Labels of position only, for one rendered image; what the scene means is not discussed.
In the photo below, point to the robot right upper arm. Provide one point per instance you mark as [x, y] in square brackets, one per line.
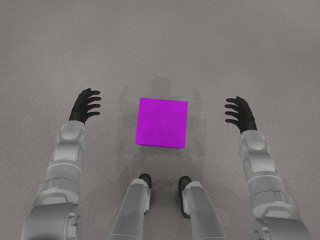
[274, 228]

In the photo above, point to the right robot hand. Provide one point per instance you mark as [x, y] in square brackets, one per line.
[246, 120]

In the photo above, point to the robot shin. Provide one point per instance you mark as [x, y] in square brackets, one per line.
[194, 184]
[138, 181]

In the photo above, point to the left robot shin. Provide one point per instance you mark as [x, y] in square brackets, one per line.
[138, 181]

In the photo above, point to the right robot forearm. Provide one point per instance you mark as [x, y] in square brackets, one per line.
[268, 195]

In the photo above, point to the right robot shin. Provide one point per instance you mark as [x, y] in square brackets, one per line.
[194, 184]

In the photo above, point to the left robot forearm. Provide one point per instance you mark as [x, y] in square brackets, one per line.
[62, 180]

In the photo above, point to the robot left upper arm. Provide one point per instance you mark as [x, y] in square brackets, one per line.
[59, 221]

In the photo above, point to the left robot hand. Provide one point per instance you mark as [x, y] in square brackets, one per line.
[81, 107]

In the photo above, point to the carton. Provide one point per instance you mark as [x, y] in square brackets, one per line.
[161, 123]

